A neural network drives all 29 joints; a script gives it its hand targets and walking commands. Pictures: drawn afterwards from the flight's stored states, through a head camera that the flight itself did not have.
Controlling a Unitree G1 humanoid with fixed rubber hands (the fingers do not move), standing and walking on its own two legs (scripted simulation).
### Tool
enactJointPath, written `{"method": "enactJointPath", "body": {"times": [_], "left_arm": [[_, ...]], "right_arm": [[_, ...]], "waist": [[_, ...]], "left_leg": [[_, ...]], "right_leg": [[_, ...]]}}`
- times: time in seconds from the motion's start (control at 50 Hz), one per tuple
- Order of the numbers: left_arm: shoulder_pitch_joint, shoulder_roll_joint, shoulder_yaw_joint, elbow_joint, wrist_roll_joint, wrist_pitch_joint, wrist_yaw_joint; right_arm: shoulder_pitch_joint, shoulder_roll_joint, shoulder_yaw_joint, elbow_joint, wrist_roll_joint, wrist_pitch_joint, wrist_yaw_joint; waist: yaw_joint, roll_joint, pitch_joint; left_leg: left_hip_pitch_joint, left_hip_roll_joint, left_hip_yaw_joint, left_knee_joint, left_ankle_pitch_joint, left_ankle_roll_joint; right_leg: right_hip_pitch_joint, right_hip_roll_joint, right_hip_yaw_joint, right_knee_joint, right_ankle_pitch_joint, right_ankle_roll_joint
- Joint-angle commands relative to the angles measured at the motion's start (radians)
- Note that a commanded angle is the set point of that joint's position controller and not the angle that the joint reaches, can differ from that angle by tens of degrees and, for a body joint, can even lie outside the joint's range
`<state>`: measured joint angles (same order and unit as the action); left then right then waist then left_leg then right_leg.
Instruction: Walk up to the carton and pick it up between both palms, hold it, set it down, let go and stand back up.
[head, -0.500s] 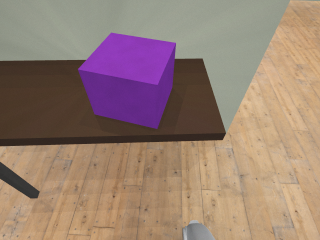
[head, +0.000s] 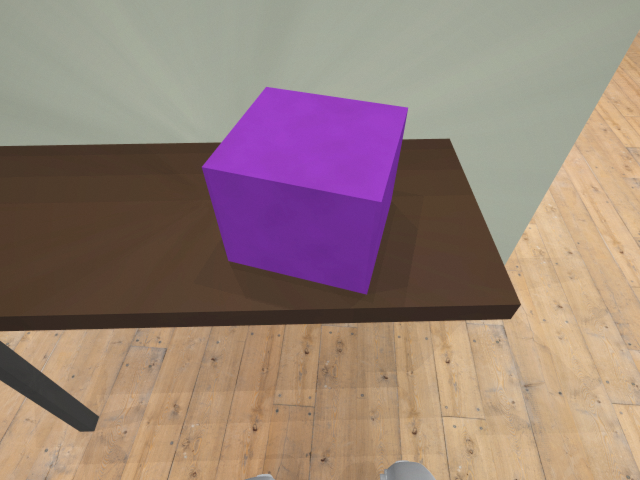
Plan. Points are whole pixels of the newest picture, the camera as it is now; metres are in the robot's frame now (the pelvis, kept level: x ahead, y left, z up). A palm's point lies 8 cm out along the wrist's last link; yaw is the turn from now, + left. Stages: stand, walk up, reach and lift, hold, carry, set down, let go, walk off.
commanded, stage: walk up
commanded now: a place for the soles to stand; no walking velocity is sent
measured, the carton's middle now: (314, 187) +0.56 +0.01 +0.05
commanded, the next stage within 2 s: none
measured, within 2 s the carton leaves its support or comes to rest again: neither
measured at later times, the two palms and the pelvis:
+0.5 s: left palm out of the picture +0.17 +0.29 -0.08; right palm out of the picture +0.12 -0.33 -0.10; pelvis +0.07 -0.02 +0.01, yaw -1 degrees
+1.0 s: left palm out of the picture +0.18 +0.30 -0.09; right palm out of the picture +0.14 -0.32 -0.09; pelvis +0.08 +0.00 +0.01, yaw +0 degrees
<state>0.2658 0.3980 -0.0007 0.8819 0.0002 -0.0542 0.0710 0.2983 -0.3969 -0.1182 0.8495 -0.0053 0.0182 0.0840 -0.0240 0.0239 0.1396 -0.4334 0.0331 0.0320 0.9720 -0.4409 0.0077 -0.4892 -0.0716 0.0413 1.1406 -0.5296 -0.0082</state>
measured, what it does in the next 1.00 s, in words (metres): steps on the spot: right foot, then left foot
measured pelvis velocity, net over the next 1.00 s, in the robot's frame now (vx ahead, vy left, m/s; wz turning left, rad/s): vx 0.08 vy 0.00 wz -0.01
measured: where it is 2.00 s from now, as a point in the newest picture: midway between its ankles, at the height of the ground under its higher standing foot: outside the picture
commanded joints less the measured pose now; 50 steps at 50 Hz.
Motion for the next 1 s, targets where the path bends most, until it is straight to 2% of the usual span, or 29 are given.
{"method": "enactJointPath", "body": {"times": [0.0, 0.04, 0.14, 0.18, 0.22, 0.26, 0.28, 0.3, 0.32, 0.34, 0.38, 0.44, 0.48, 0.52, 0.54, 0.56, 0.58, 0.6, 0.62, 0.68, 0.72, 0.74, 0.76, 0.78, 0.8, 0.86, 0.94, 0.96, 0.98], "left_arm": [[-0.075, 0.323, 0.105, -0.058, 0.033, -0.028, 0.004], [-0.023, 0.311, 0.116, -0.023, 0.022, -0.023, -0.016], [-0.065, 0.239, 0.099, -0.051, 0.025, -0.031, -0.026], [-0.096, 0.216, 0.088, -0.063, 0.019, -0.037, -0.028], [-0.068, 0.201, 0.082, -0.059, 0.015, -0.045, -0.025], [0.032, 0.190, 0.087, -0.025, 0.013, -0.057, -0.017], [0.107, 0.224, 0.103, 0.007, 0.024, -0.060, -0.007], [0.161, 0.288, 0.129, 0.016, 0.037, -0.061, 0.003], [0.165, 0.359, 0.150, 0.002, 0.035, -0.060, 0.011], [0.131, 0.360, 0.146, -0.015, 0.011, -0.050, 0.008], [-0.004, 0.332, 0.121, -0.036, 0.021, -0.040, 0.011], [-0.082, 0.315, 0.116, -0.046, 0.043, -0.021, -0.001], [-0.086, 0.330, 0.125, -0.042, 0.053, -0.013, -0.011], [-0.140, 0.305, 0.115, -0.057, 0.045, 0.002, -0.017], [-0.141, 0.249, 0.103, -0.065, 0.039, 0.013, -0.017], [-0.127, 0.162, 0.080, -0.078, 0.016, 0.018, -0.014], [-0.131, 0.225, 0.095, -0.058, 0.014, 0.023, -0.003], [-0.130, 0.268, 0.103, -0.043, 0.012, 0.024, -0.001], [-0.131, 0.270, 0.105, -0.029, 0.008, 0.020, -0.007], [-0.063, 0.235, 0.101, -0.010, 0.004, 0.005, -0.011], [-0.014, 0.221, 0.099, 0.001, 0.004, -0.011, -0.009], [-0.009, 0.233, 0.100, 0.003, 0.013, -0.022, -0.005], [0.019, 0.290, 0.113, 0.007, 0.030, -0.031, 0.002], [0.044, 0.358, 0.135, 0.002, 0.036, -0.035, 0.005], [0.040, 0.364, 0.133, -0.002, 0.022, -0.033, 0.003], [-0.068, 0.330, 0.115, -0.020, 0.029, -0.027, 0.010], [-0.155, 0.305, 0.104, -0.042, 0.028, -0.006, -0.004], [-0.165, 0.263, 0.094, -0.048, 0.023, -0.001, -0.008], [-0.150, 0.201, 0.082, -0.058, 0.010, 0.002, -0.008]], "right_arm": [[0.012, -0.376, -0.108, -0.085, -0.007, -0.042, -0.052], [0.019, -0.328, -0.092, -0.080, -0.015, -0.064, -0.065], [0.119, -0.268, -0.063, -0.069, -0.008, -0.097, -0.088], [0.132, -0.263, -0.054, -0.064, -0.007, -0.095, -0.097], [0.100, -0.259, -0.050, -0.072, -0.004, -0.081, -0.099], [0.008, -0.241, -0.036, -0.099, 0.004, -0.063, -0.094], [-0.017, -0.219, -0.027, -0.109, 0.010, -0.059, -0.093], [0.003, -0.178, -0.017, -0.116, 0.020, -0.061, -0.092], [0.045, -0.126, -0.003, -0.119, 0.025, -0.060, -0.088], [0.023, -0.211, -0.026, -0.104, 0.023, -0.037, -0.101], [-0.007, -0.234, -0.023, -0.064, 0.007, -0.016, -0.099], [0.054, -0.203, -0.025, -0.021, 0.002, -0.012, -0.071], [0.095, -0.209, -0.036, -0.006, -0.003, -0.012, -0.059], [0.183, -0.212, -0.044, 0.038, -0.011, -0.025, -0.064], [0.212, -0.240, -0.052, 0.045, -0.029, -0.035, -0.074], [0.146, -0.312, -0.063, 0.006, -0.052, -0.044, -0.084], [0.017, -0.368, -0.067, -0.032, -0.043, -0.048, -0.088], [-0.050, -0.353, -0.063, -0.045, -0.036, -0.053, -0.090], [-0.079, -0.320, -0.057, -0.043, -0.036, -0.059, -0.093], [-0.071, -0.282, -0.043, -0.041, -0.027, -0.060, -0.092], [-0.113, -0.260, -0.030, -0.064, -0.012, -0.050, -0.086], [-0.126, -0.233, -0.024, -0.071, -0.006, -0.044, -0.083], [-0.120, -0.202, -0.017, -0.080, 0.007, -0.043, -0.081], [-0.098, -0.184, -0.018, -0.084, 0.010, -0.035, -0.083], [-0.094, -0.213, -0.023, -0.079, 0.010, -0.020, -0.092], [-0.094, -0.215, -0.023, -0.048, -0.004, -0.014, -0.082], [0.026, -0.209, -0.038, 0.008, -0.006, -0.030, -0.071], [0.054, -0.231, -0.044, 0.019, -0.021, -0.038, -0.076], [0.033, -0.287, -0.055, 0.003, -0.038, -0.046, -0.082]], "waist": [[-0.051, 0.023, 0.024], [-0.036, 0.041, -0.019], [-0.053, 0.044, -0.143], [-0.061, 0.074, -0.152], [-0.055, 0.122, -0.191], [0.014, 0.105, -0.239], [0.064, 0.045, -0.266], [0.098, -0.053, -0.329], [0.093, -0.215, -0.357], [0.097, -0.187, -0.349], [0.042, -0.113, -0.142], [0.003, -0.200, 0.011], [-0.002, -0.238, -0.036], [-0.057, -0.186, -0.132], [-0.078, -0.047, -0.162], [-0.061, 0.169, -0.140], [-0.038, 0.047, -0.103], [-0.014, -0.004, -0.076], [-0.002, -0.017, -0.059], [0.015, 0.112, -0.146], [0.054, 0.076, -0.190], [0.066, 0.036, -0.199], [0.075, -0.064, -0.243], [0.071, -0.164, -0.264], [0.070, -0.185, -0.259], [0.034, -0.152, -0.112], [-0.044, -0.169, -0.146], [-0.057, -0.088, -0.180], [-0.045, 0.080, -0.209]], "left_leg": [[0.152, 0.301, -0.851, -0.890, -0.624, 0.014], [0.242, 0.239, -0.611, -0.708, -0.300, 0.016], [0.440, 0.271, -0.448, -0.482, 0.424, 0.156], [0.426, 0.242, -0.351, -0.407, 0.713, 0.150], [0.394, 0.208, -0.259, -0.327, 0.860, 0.136], [0.215, 0.143, -0.139, -0.198, 0.791, 0.116], [0.137, 0.120, -0.119, -0.067, 0.774, 0.088], [-0.007, 0.102, -0.104, 0.092, 0.641, 0.052], [-0.206, -0.022, -0.033, 0.288, 0.197, -0.012], [-0.199, -0.030, -0.108, 0.287, -0.197, -0.006], [-0.181, 0.012, -0.106, 0.269, -0.233, 0.002], [-0.018, 0.028, -0.061, 0.092, -0.160, 0.029], [0.068, 0.012, -0.034, -0.062, -0.098, 0.038], [0.219, -0.014, -0.010, -0.301, 0.012, 0.040], [0.264, 0.031, -0.148, -0.461, -0.071, 0.043], [0.255, 0.209, -0.527, -0.625, -0.178, 0.082], [0.139, 0.327, -0.669, -0.692, -0.229, 0.102], [0.088, 0.331, -0.662, -0.676, -0.193, 0.113], [0.112, 0.291, -0.579, -0.618, -0.068, 0.117], [0.213, 0.241, -0.406, -0.450, 0.402, 0.138], [0.130, 0.196, -0.277, -0.339, 0.502, 0.142], [0.074, 0.149, -0.196, -0.251, 0.505, 0.104], [-0.042, 0.084, -0.125, -0.084, 0.496, 0.055], [-0.140, -0.007, -0.056, 0.106, 0.251, 0.007], [-0.158, -0.028, -0.091, 0.117, -0.198, 0.016], [-0.111, 0.010, -0.106, 0.097, -0.198, 0.032], [0.153, -0.006, -0.058, -0.262, 0.061, 0.045], [0.219, 0.042, -0.160, -0.395, 0.084, 0.054], [0.286, 0.169, -0.401, -0.499, 0.136, 0.098]], "right_leg": [[-0.407, 0.039, 0.069, 0.288, 0.100, -0.039], [-0.369, -0.020, 0.040, 0.162, 0.184, -0.017], [-0.342, -0.038, 0.022, -0.058, 0.120, -0.015], [-0.277, -0.031, -0.035, -0.159, 0.104, -0.021], [-0.163, 0.001, -0.104, -0.275, 0.132, -0.030], [0.125, 0.040, -0.143, -0.478, 0.337, -0.046], [0.265, 0.062, -0.123, -0.538, 0.424, -0.057], [0.429, -0.011, 0.042, -0.524, 0.499, -0.104], [0.499, -0.273, 0.470, -0.583, 0.627, -0.235], [0.421, -0.370, 0.636, -0.654, 0.508, -0.341], [0.187, -0.313, 0.519, -0.695, 0.160, -0.307], [-0.112, -0.181, 0.363, -0.734, -0.151, -0.229], [-0.096, -0.153, 0.341, -0.715, -0.231, -0.207], [-0.069, -0.114, 0.246, -0.560, -0.129, -0.155], [-0.098, -0.054, 0.140, -0.334, -0.035, -0.109], [-0.233, 0.073, 0.019, -0.101, -0.033, -0.047], [-0.229, 0.093, 0.039, -0.075, -0.070, -0.036], [-0.181, 0.063, 0.068, -0.070, -0.068, -0.036], [-0.167, 0.039, 0.040, -0.088, -0.037, -0.036], [-0.076, 0.013, -0.039, -0.196, 0.017, -0.035], [0.130, 0.023, -0.069, -0.398, 0.180, -0.041], [0.228, 0.021, -0.027, -0.511, 0.328, -0.050], [0.347, -0.076, 0.169, -0.542, 0.458, -0.103], [0.362, -0.231, 0.471, -0.606, 0.483, -0.217], [0.347, -0.329, 0.570, -0.633, 0.533, -0.305], [0.155, -0.269, 0.465, -0.627, 0.366, -0.278], [0.032, -0.150, 0.287, -0.503, 0.366, -0.169], [-0.001, -0.085, 0.191, -0.369, 0.383, -0.117], [-0.098, 0.018, 0.046, -0.175, 0.325, -0.054]]}}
